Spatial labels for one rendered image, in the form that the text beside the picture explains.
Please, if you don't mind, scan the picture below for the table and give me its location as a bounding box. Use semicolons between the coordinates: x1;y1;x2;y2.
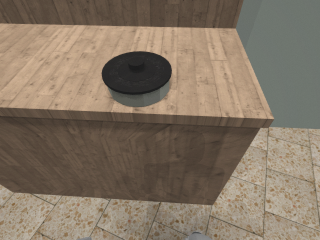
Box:
0;0;274;206

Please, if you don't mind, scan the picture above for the lid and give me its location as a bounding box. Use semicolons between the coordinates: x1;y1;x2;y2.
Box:
101;51;172;95

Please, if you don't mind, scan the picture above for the pot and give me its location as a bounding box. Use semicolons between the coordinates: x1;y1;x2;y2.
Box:
108;80;170;107

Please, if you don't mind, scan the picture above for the knob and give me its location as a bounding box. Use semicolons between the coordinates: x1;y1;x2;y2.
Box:
128;57;145;71

